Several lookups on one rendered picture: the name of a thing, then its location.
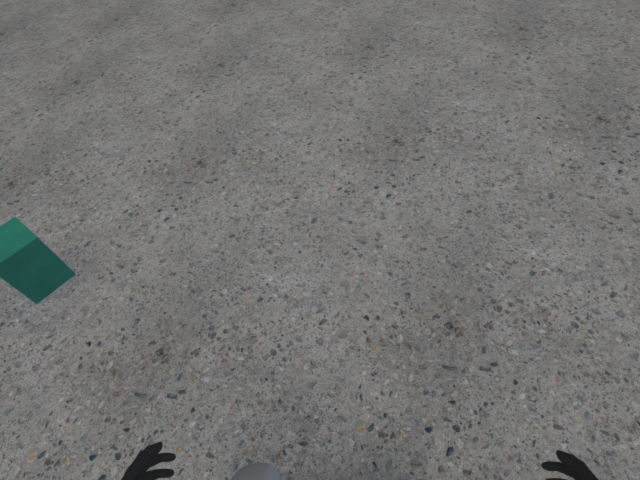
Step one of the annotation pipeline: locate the carton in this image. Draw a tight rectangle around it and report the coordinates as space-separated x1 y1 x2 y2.
0 217 75 304

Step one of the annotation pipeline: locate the left robot hand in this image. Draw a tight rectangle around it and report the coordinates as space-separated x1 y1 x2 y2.
121 442 176 480

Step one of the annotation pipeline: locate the right robot hand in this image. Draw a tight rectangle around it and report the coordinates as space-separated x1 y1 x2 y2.
542 450 598 480

